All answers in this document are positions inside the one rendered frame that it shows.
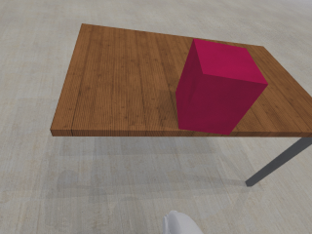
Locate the carton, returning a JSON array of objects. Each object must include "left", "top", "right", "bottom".
[{"left": 175, "top": 38, "right": 268, "bottom": 136}]

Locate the robot right thigh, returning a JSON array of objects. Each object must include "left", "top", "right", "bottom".
[{"left": 162, "top": 212, "right": 204, "bottom": 234}]

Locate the table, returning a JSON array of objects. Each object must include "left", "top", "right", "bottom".
[{"left": 50, "top": 23, "right": 312, "bottom": 187}]

